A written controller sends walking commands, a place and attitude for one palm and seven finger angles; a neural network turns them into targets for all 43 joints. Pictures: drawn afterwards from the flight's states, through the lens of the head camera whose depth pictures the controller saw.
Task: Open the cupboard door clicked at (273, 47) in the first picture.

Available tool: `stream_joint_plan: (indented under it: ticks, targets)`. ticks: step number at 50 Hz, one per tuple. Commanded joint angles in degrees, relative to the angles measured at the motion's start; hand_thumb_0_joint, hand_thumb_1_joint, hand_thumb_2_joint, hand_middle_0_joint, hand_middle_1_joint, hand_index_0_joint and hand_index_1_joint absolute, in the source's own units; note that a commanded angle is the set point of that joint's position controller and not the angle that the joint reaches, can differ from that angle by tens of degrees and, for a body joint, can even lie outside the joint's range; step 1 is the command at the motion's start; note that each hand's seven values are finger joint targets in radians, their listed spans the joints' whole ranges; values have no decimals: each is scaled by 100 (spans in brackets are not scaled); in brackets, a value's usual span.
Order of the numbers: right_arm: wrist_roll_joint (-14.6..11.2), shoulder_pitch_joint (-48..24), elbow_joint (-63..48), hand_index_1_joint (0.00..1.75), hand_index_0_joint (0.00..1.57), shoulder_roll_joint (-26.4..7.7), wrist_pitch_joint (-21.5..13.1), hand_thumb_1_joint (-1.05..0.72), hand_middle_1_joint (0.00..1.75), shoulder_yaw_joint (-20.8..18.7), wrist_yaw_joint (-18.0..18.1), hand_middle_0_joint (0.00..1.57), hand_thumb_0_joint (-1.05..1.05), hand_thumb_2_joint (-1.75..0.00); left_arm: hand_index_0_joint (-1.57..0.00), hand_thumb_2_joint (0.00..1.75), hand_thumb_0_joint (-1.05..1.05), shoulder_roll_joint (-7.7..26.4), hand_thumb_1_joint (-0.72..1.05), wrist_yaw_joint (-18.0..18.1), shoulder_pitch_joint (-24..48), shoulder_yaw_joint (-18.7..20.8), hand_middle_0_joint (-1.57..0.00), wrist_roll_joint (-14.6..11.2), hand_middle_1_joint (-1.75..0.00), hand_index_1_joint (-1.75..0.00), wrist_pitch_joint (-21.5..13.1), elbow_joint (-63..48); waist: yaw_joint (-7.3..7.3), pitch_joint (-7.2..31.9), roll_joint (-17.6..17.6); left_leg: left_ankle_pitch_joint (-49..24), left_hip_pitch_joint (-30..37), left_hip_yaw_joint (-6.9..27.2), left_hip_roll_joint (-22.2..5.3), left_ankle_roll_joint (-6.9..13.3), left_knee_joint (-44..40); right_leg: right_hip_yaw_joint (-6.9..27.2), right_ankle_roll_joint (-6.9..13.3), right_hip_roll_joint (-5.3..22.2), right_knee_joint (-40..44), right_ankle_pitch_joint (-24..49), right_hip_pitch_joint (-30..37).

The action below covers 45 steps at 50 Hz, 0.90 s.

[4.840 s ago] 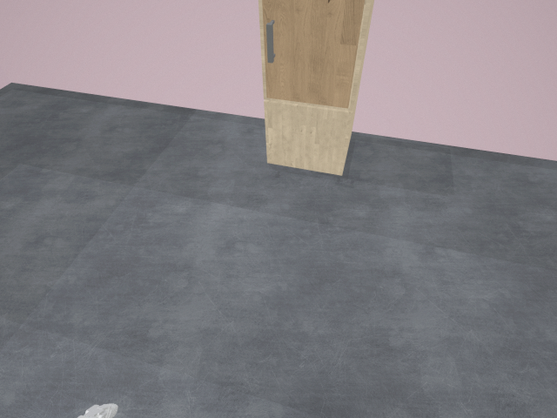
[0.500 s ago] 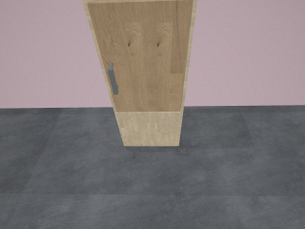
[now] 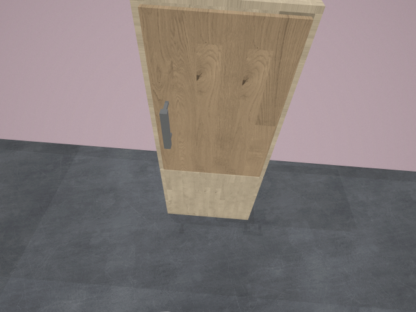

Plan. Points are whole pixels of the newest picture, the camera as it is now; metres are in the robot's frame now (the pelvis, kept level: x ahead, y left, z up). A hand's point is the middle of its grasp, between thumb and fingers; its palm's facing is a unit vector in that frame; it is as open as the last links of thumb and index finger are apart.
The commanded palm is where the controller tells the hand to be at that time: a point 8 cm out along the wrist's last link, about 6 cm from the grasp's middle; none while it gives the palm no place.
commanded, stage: take the last steps up to it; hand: left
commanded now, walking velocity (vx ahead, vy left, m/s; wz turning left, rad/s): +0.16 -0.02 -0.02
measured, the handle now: (167, 125) +0.63 +0.18 -0.07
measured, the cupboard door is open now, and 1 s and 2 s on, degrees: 0 0 0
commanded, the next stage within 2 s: come to a stop and stand still in 0.06 s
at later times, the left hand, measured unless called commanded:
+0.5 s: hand out of the picture +0.14 +0.16 -0.16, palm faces +0.09 -0.97 -0.25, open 7.3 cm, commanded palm none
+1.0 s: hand out of the picture +0.06 +0.21 -0.16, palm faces +0.03 -0.98 -0.19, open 7.4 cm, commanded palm none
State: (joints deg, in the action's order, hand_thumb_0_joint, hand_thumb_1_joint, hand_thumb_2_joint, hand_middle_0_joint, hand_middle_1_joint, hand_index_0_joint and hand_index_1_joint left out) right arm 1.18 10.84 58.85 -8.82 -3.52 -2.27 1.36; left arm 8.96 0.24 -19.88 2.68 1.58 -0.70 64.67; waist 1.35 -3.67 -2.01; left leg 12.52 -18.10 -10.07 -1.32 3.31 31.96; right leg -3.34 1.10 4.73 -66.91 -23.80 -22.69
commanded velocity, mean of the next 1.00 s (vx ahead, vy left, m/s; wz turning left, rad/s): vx -0.04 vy -0.03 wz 0.00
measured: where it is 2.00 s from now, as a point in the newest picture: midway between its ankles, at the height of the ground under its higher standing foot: outside the picture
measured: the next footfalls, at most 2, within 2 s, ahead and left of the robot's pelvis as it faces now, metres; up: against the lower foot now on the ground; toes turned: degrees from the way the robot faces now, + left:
right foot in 0.24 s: +0.15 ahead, -0.13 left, +0.00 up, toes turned -6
left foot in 0.62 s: +0.12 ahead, +0.11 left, +0.00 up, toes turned +5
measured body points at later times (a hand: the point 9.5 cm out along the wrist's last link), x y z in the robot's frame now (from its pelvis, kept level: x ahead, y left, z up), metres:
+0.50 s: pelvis +0.09 -0.02 +0.01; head +0.13 -0.03 +0.46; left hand +0.13 +0.22 -0.14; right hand +0.11 -0.24 -0.16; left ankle +0.06 +0.10 -0.70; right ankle +0.11 -0.12 -0.73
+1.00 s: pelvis +0.06 +0.02 +0.02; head +0.08 +0.04 +0.47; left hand +0.06 +0.26 -0.15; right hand +0.09 -0.21 -0.13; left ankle +0.08 +0.12 -0.73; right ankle +0.00 -0.12 -0.69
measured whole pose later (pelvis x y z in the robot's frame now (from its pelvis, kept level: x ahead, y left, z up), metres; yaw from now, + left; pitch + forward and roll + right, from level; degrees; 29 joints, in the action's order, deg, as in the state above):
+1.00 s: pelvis +0.06 +0.02 +0.02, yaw +1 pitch +1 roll -1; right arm 1.4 13.1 61.3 -8.6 -0.2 -2.2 2.4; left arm 11.2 0.7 -14.4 2.7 1.3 3.4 63.1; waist -1.3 -1.5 -1.4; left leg 9.2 -12.9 -6.1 -1.1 2.5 21.0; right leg -0.9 -2.2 2.5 -41.2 -25.6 -14.9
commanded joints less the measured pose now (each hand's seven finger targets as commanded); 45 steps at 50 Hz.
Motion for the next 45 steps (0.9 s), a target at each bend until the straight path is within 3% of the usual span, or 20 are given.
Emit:
stream_joint_plan:
  ticks: [1,6,8,10,11,12,13,14,16,20,23,27,29,30,31,32,33,36,38,45]
  targets:
    - [2,354,-107,30,20,-676,-16,-90,30,-122,-17,20,0,-90,-20,90,0,2,90,-28,-577,4,-20,14,-30,-30,39,-342,63,101,769,425,-323,1277,-1406,571,-2212,1,-76,201,879,360,30]
    - [23,560,-3,30,20,-772,67,-90,30,-173,-33,20,0,-90,-20,90,0,-10,90,-17,-19,-22,-20,21,-30,-30,16,-621,-90,-32,728,827,-72,1354,-1521,698,-2122,-104,-116,97,2274,469,251]
    - [16,576,44,30,20,-744,118,-90,30,-177,-41,20,0,-90,-20,90,0,32,90,-16,13,-21,-20,26,-30,-30,-15,-628,-64,-121,649,986,-177,1346,-1435,621,-1906,-193,-120,-53,2774,607,599]
    - [-13,504,97,30,20,-575,146,-90,30,-92,-16,20,0,-90,-20,90,0,86,90,50,-302,-55,-20,18,-30,-30,-68,-485,142,-15,285,331,-140,998,-1104,289,-1153,-155,-185,-109,3927,1329,1245]
    - [-57,596,126,30,20,-355,131,-90,30,-21,-16,20,0,-90,-20,90,0,331,90,103,-413,-61,-20,19,-30,-30,-141,-422,145,117,-314,203,-184,635,-674,-44,-512,544,-94,335,4548,1908,1541]
    - [-97,794,135,30,20,-107,131,-90,30,53,-29,20,0,-90,-20,90,0,655,90,143,-283,-76,-20,3,-30,-30,-210,-390,-101,209,-957,728,-254,391,-305,-304,-287,1392,206,1157,4791,3119,1521]
    - [-86,948,212,30,20,-149,207,-90,30,58,-26,20,0,-90,-20,90,0,853,90,155,-94,-64,-20,-48,-30,-30,-207,-448,-213,231,-931,979,152,433,-238,-415,-186,1464,504,1463,4826,3906,1200]
    - [-74,1010,300,30,20,-167,274,-90,30,65,-10,20,0,-90,-20,90,0,914,90,181,76,-30,-20,-72,-30,-30,-224,-447,-220,453,-1268,1085,321,497,-278,-452,-13,1375,629,1381,4726,4684,1259]
    - [-115,1014,375,30,20,-245,353,-90,30,30,39,20,0,-90,-20,90,0,823,90,247,191,-31,-20,-85,-30,-30,-145,-434,-180,620,-807,1180,192,618,-293,-478,175,1063,734,1340,4362,5845,1737]
    - [-94,709,227,30,20,-314,501,-90,30,-81,90,20,0,-90,-20,90,0,1040,90,321,149,156,-20,-34,-30,-30,21,-427,72,665,-529,1608,-431,633,-132,-543,1047,1116,1034,1636,4109,6988,2338]
    - [-104,492,35,30,20,-314,584,-90,30,-147,79,20,0,-90,-20,90,0,1105,90,336,429,241,-20,23,-30,-30,118,-561,75,693,-518,1793,-540,877,-75,-549,1588,1008,1173,1678,4202,6420,2179]
    - [-90,619,-48,30,20,-314,590,-90,30,-171,19,20,0,-90,-20,90,0,1145,90,284,892,271,-20,32,-30,-30,189,-789,-114,740,-808,1014,101,728,-26,-565,697,646,848,1329,4228,4625,1475]
    - [-68,932,29,30,20,-329,524,-90,30,-153,-3,20,0,-90,-20,90,0,1076,90,254,1042,244,-20,-13,-30,-30,223,-841,-311,707,-794,-91,951,544,-49,-524,-417,446,450,1010,4067,3101,834]
    - [-46,994,31,30,20,-497,456,-90,30,-153,-11,20,0,-90,-20,90,0,904,90,225,983,190,-20,-46,-30,-30,248,-872,-319,695,-206,-412,1300,801,-330,-436,-878,281,192,663,3719,2035,446]
    - [5,802,-92,30,20,-861,383,-90,30,-194,-13,20,0,-90,-20,90,0,576,90,188,809,125,-20,-85,-30,-30,285,-938,-214,539,1149,-735,983,2019,-1319,-68,-1489,-87,-149,57,3215,461,45]
    - [27,477,-249,30,20,-1095,371,-90,30,-207,6,20,0,-90,-20,90,0,480,90,188,842,94,-20,-86,-30,-30,312,-962,-236,325,1677,-150,266,2777,-1933,369,-2118,11,-252,-230,2400,-577,113]
    - [27,244,-272,30,20,-1037,334,-90,30,-175,64,20,0,-90,-20,90,0,558,90,197,877,99,-20,-42,-30,-30,364,-903,-193,156,1596,526,-211,2810,-1929,481,-2361,459,-202,-146,1849,-625,291]
    - [40,-110,-263,30,20,-895,301,-90,30,-89,117,20,0,-90,-20,90,0,542,90,65,499,102,-20,-15,-30,-30,332,-561,-27,-60,938,1176,77,2174,-1463,343,-2351,592,-236,-193,1344,67,-28]
    - [13,77,-196,30,20,-866,268,-90,30,-91,133,20,0,-90,-20,90,0,577,90,26,448,80,-20,-14,-30,-30,291,-504,-103,69,721,559,674,2017,-1406,366,-2243,529,-301,-175,1527,189,-201]
    - [26,738,92,30,20,-1037,280,-90,30,-218,171,20,0,-90,-20,90,0,484,90,17,659,28,-20,-37,-30,-30,306,-590,-413,427,840,-1135,1657,2052,-1677,554,-1863,397,-356,-154,2201,-260,-186]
